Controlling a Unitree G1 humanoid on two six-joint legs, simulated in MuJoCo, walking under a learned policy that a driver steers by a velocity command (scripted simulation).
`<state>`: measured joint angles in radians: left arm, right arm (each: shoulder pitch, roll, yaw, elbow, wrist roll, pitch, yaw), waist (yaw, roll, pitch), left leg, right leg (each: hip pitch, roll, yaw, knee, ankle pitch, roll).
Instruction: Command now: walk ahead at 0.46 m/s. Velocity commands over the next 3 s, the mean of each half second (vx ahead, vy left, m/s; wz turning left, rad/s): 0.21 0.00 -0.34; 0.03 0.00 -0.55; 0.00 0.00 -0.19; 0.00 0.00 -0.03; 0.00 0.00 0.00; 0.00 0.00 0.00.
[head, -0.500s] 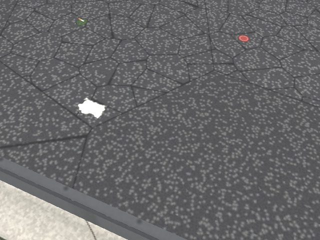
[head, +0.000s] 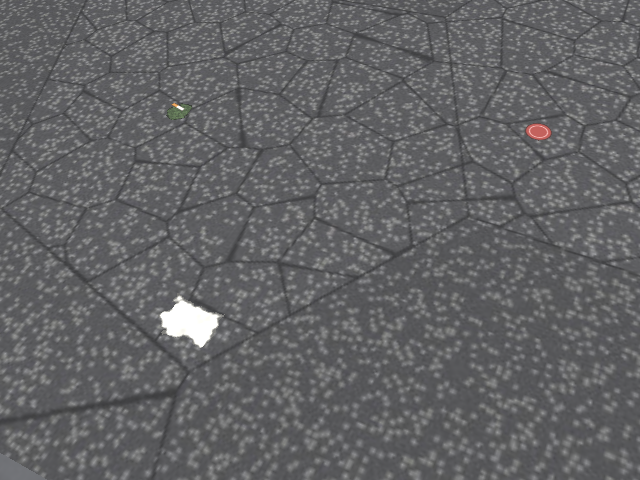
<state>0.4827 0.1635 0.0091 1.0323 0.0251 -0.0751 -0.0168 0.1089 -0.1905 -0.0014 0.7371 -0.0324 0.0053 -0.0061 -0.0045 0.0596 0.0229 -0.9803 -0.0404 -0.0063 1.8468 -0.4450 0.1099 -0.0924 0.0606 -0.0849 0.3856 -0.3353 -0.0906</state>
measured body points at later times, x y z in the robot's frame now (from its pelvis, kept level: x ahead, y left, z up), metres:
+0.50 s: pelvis +0.20 +0.00 +0.14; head +0.22 +0.01 +0.59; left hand +0.45 +0.21 +0.05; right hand +0.25 -0.29 +0.04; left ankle +0.26 +0.05 -0.60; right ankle +0.23 -0.16 -0.51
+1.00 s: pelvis +0.24 -0.07 +0.14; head +0.27 -0.11 +0.59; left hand +0.51 +0.10 +0.06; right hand +0.25 -0.39 +0.03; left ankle +0.31 +0.07 -0.52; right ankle +0.21 -0.16 -0.60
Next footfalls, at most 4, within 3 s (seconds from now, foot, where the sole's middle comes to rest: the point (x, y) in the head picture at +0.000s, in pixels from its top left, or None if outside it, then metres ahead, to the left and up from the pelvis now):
0.18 left None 0.30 0.05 -0.64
0.78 right None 0.24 -0.18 -0.64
1.20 left None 0.38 0.02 -0.64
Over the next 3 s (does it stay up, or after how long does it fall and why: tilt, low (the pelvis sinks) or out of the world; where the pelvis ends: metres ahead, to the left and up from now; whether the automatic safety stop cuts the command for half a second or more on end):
stays up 0.29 -0.04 0.14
